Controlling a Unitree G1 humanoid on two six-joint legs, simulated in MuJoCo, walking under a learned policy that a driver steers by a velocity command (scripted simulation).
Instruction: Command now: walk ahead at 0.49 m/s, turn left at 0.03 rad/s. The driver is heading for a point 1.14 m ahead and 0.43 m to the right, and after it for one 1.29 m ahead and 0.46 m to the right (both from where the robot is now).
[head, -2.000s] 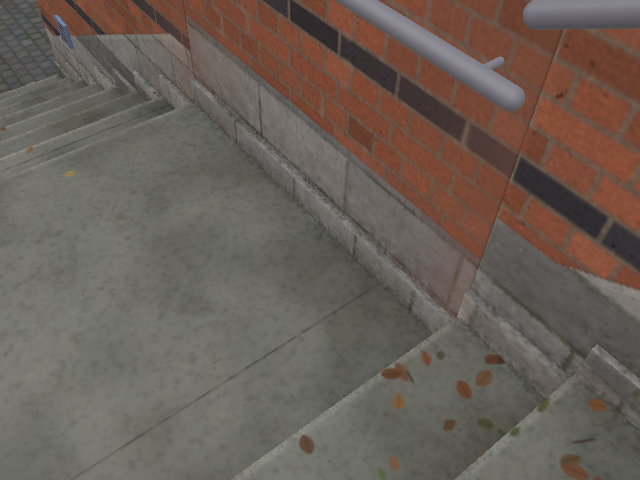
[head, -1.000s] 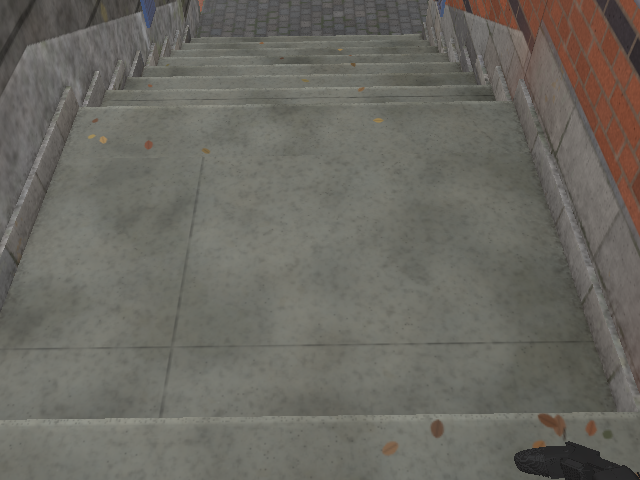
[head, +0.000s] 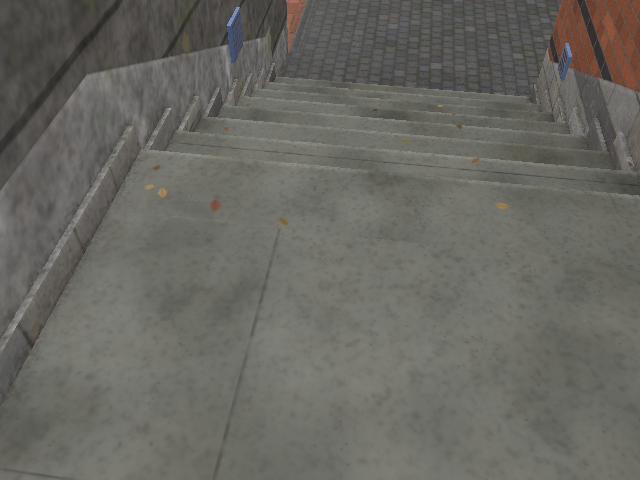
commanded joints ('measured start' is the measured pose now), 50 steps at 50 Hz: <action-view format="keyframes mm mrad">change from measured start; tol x64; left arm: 1 -94 -45 -29 -60 -14 -54 24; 50 -143 112 89 -258 -108 -2 64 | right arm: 1 -41 52 26 -100 -48 -6 -21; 50 -281 -182 -114 -131 61 -56 -122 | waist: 1 -54 41 135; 50 30 -26 -119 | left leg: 1 -137 177 -100 -460 437 77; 16 -149 98 22 -1408 791 -38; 23 1496 470 -295 -1046 1494 297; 30 196 269 -46 -1572 564 131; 50 -28 106 -47 -668 204 -39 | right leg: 1 -239 -283 290 -283 258 -202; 19 158 -144 338 450 546 -50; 23 -761 -12 359 1480 -570 92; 42 -135 -13 4 72 126 -48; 45 728 -364 956 -238 -65 -314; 50 152 -227 518 -257 394 -173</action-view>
